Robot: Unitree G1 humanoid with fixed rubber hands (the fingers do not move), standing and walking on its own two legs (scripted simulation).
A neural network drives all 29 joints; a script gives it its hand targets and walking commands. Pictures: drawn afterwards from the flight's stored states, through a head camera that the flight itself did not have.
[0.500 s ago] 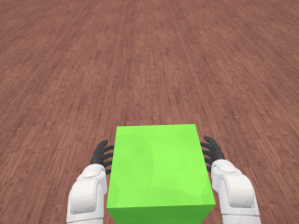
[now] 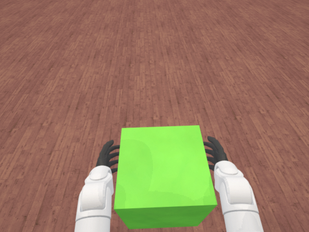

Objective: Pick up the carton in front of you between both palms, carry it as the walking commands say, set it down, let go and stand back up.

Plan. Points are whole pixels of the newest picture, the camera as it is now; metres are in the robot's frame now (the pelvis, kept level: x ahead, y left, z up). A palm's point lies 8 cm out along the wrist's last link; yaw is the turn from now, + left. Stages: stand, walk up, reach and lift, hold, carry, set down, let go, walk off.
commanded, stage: carry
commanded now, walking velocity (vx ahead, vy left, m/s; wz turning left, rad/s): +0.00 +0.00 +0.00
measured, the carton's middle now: (162, 180) +0.29 +0.00 -0.04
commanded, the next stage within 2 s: none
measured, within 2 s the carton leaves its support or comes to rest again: neither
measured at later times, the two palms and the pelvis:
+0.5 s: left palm (98, 182) +0.25 +0.16 +0.04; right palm (221, 176) +0.25 -0.14 +0.04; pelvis -0.03 +0.01 +0.00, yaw +0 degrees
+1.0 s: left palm (97, 187) +0.24 +0.16 +0.04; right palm (223, 181) +0.24 -0.14 +0.04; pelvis -0.04 +0.01 +0.00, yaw +0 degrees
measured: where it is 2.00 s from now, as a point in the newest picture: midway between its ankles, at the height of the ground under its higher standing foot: (159, 226)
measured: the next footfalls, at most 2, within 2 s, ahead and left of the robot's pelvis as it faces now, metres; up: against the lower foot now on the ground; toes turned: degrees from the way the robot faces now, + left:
right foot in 1.68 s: +0.36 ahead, -0.10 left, +0.00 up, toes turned -1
left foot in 2.00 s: +0.40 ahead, +0.13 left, +0.00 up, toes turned -7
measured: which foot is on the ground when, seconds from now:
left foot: down 0.00-1.00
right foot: down 0.00-1.00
